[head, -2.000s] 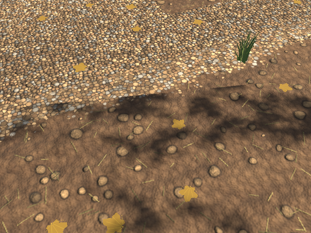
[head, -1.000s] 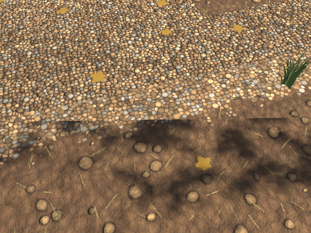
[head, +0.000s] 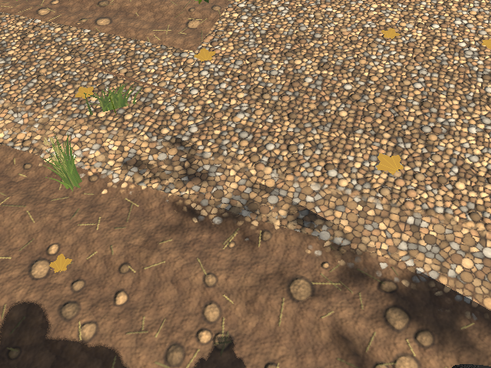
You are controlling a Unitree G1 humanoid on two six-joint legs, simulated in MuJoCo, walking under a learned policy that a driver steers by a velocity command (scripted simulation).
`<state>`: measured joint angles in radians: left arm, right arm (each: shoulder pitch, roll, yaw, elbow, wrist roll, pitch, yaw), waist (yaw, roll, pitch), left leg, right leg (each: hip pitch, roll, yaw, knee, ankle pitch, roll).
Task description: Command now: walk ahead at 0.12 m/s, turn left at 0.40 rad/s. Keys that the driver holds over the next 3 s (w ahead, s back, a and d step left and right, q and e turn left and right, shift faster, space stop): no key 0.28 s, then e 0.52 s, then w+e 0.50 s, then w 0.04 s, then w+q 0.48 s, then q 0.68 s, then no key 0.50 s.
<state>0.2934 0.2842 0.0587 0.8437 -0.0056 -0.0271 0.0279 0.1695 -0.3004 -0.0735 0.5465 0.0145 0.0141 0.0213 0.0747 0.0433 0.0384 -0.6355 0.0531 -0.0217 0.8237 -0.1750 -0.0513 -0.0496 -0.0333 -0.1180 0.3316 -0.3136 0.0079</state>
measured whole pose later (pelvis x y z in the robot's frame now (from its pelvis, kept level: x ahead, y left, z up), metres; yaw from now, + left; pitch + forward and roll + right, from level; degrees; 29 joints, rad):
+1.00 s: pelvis +0.11 +0.00 +0.00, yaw -17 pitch +2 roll +1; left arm 0.13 0.29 0.06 0.66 -0.03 0.04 -0.03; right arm 0.22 -0.30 -0.08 0.73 0.02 -0.02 -0.01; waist -0.04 0.00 0.03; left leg -0.16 0.07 0.17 0.40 -0.27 -0.01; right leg -0.38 -0.06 -0.03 0.70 -0.38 0.02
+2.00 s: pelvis +0.54 -0.26 -0.02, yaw -16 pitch +2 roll +0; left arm 0.04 0.27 0.03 0.59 0.03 -0.11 0.00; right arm 0.37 -0.32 -0.07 0.77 0.02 -0.02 -0.02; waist -0.09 0.01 0.04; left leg -0.19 -0.10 -0.21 0.72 -0.50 0.02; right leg -0.47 0.02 0.05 0.49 -0.06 0.00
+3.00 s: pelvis +0.64 -0.28 -0.01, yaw +9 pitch -1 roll +0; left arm 0.18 0.24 0.03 0.75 0.02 -0.02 0.00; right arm 0.18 -0.25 -0.03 0.73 -0.02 0.03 -0.01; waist -0.01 0.02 0.03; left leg -0.25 -0.05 -0.10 0.51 -0.24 0.00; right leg -0.21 0.00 0.00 0.51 -0.28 0.00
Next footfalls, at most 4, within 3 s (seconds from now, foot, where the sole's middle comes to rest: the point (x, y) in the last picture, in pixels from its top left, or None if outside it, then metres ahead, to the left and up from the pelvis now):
0.10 left None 0.15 0.13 -0.78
0.42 right None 0.14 -0.11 -0.78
1.06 right None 0.11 -0.14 -0.78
1.52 left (326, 349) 0.51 -0.11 -0.78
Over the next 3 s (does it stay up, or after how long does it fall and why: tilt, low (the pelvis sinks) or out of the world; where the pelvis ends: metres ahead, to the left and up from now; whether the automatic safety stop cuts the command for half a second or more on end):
stays up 0.64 -0.28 -0.01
